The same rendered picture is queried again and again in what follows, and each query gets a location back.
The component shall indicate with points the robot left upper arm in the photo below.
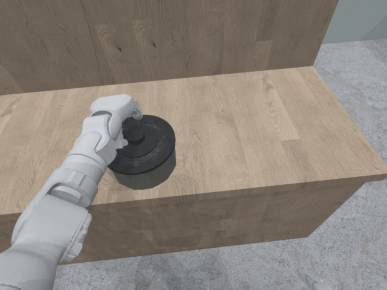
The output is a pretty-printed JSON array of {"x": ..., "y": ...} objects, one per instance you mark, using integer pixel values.
[{"x": 54, "y": 232}]

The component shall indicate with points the left robot hand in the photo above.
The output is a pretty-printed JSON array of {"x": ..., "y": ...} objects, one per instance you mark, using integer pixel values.
[{"x": 122, "y": 104}]

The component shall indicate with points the lid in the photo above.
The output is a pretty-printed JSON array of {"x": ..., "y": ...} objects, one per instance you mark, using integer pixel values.
[{"x": 152, "y": 152}]

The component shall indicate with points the table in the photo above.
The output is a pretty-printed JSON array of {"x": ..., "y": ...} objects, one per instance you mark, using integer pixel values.
[{"x": 264, "y": 149}]

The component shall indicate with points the knob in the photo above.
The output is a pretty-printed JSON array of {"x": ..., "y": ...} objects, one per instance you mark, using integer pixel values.
[{"x": 135, "y": 136}]

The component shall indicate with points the pot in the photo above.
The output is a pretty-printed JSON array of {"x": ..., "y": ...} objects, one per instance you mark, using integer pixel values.
[{"x": 149, "y": 179}]

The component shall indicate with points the robot left forearm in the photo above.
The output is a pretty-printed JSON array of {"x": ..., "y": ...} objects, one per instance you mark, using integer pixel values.
[{"x": 76, "y": 180}]

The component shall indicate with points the right robot hand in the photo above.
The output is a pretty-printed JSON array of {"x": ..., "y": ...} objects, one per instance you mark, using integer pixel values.
[{"x": 313, "y": 281}]

